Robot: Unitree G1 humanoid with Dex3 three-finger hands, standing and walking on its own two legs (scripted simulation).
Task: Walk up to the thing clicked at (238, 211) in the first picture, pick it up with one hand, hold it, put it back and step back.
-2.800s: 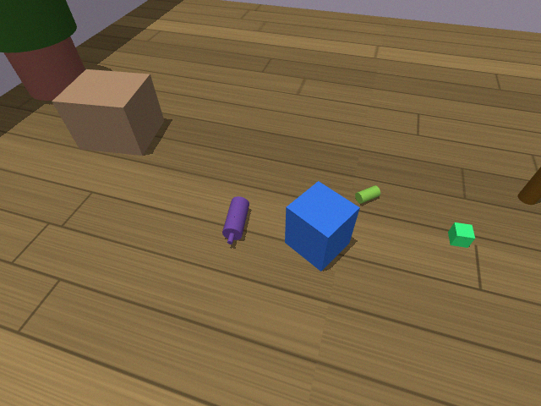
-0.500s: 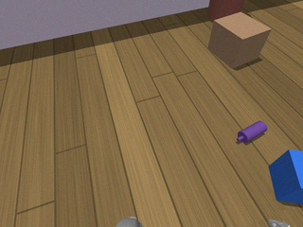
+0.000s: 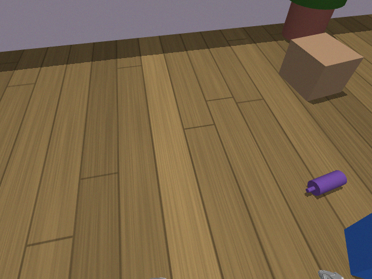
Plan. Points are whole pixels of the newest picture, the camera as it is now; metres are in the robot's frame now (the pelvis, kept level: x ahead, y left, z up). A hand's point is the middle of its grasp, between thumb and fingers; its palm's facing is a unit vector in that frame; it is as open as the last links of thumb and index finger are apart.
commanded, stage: walk up
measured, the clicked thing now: (323, 183) +0.70 -0.75 -0.70
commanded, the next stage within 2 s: stand in 0.54 s
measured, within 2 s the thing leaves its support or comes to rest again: neither
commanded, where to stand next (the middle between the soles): +0.06 -0.03 m, yaw -1 degrees
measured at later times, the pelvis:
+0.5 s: pelvis +0.00 -0.02 +0.03, yaw +3 degrees
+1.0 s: pelvis +0.01 -0.02 +0.03, yaw +1 degrees
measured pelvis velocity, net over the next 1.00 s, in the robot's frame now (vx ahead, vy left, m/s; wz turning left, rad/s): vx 0.01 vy -0.02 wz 0.02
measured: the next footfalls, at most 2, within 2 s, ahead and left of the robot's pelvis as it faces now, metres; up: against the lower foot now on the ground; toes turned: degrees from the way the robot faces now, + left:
none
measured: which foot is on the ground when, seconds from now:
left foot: down 0.00-1.00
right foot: down 0.00-1.00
